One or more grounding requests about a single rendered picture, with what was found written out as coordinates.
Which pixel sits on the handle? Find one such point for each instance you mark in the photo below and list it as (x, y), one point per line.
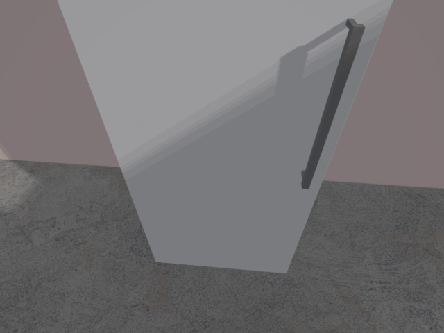
(345, 63)

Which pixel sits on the fridge door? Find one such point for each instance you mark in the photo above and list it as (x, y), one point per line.
(212, 108)

